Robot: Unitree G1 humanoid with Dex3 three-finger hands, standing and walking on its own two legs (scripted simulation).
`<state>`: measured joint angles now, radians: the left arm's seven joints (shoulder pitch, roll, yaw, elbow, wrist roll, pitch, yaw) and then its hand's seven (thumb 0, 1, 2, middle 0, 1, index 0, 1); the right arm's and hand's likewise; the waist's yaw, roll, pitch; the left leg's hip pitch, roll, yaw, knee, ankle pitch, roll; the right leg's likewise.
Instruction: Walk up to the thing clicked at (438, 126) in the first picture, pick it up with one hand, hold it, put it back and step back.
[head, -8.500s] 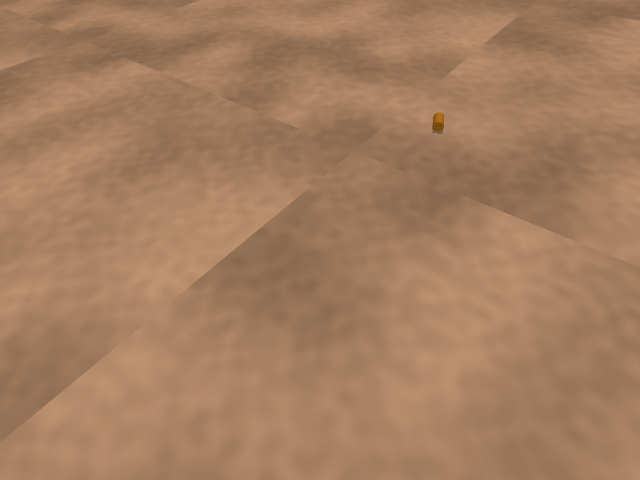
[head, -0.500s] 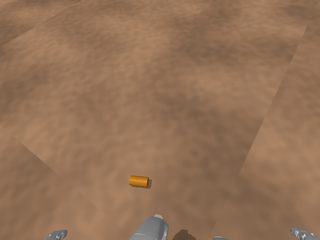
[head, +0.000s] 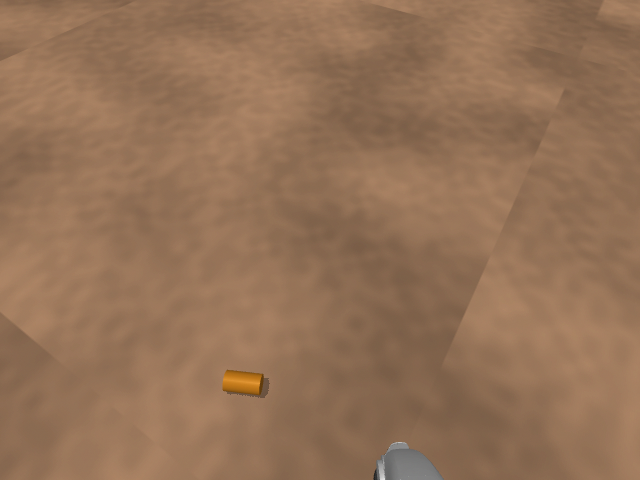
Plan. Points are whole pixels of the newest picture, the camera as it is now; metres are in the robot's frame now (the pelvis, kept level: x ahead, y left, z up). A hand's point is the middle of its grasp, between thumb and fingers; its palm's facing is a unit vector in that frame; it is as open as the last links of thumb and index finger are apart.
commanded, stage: walk up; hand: left
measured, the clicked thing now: (243, 382) +0.46 +0.26 -0.72
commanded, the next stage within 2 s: stand in 1.40 s
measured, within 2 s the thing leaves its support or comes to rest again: neither
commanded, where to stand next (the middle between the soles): +0.08 -0.01 m, yaw -2 degrees
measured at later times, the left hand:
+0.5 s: hand out of the picture +0.06 +0.33 -0.15, palm faces +0.02 -0.87 -0.50, open 7.3 cm
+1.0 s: hand out of the picture +0.06 +0.25 -0.12, palm faces -0.12 -0.88 -0.46, open 7.3 cm
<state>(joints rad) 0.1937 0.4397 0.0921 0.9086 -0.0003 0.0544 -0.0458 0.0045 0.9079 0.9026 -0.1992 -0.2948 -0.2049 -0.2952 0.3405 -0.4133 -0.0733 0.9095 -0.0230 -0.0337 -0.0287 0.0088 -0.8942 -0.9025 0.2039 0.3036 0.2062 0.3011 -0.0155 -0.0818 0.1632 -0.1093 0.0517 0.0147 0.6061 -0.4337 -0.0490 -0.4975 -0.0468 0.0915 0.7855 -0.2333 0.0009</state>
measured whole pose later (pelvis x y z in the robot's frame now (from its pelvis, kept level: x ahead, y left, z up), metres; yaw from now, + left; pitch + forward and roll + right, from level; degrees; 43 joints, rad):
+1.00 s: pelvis -0.03 -0.03 +0.00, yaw -6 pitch -4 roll -1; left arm 0.30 0.41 0.06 0.90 0.04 -0.08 -0.01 0.00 0.90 0.90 -0.20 -0.30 -0.21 -0.30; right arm 0.35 -0.47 -0.09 0.88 -0.03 0.06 0.04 0.01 -0.90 -0.90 0.20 0.30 0.20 0.30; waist -0.02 0.06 0.06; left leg -0.37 0.03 -0.09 1.00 -0.51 0.04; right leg -0.32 0.00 -0.04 0.69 -0.30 -0.01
